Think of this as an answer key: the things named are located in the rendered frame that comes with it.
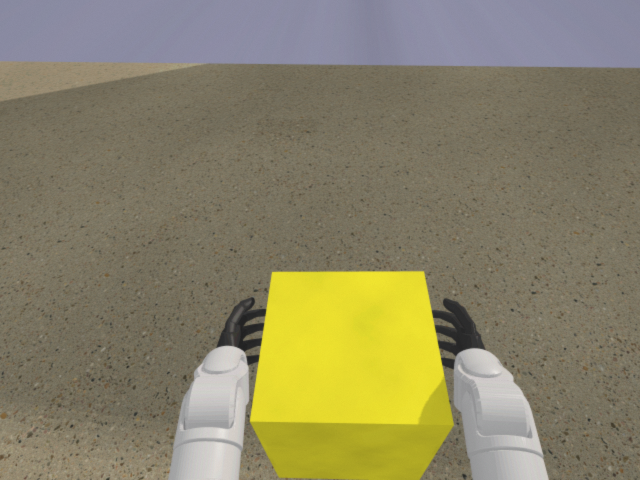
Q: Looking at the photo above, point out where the robot left hand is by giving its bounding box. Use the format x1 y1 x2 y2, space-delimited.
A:
216 297 266 365

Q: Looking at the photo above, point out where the robot right hand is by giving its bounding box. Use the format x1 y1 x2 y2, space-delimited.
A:
432 298 486 370

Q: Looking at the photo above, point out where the right robot forearm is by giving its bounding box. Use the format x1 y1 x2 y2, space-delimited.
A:
454 348 549 480

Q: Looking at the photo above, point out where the left robot forearm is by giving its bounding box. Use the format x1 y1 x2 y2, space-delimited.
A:
168 346 249 480

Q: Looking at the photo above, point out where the carton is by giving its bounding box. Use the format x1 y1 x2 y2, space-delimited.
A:
250 271 454 480

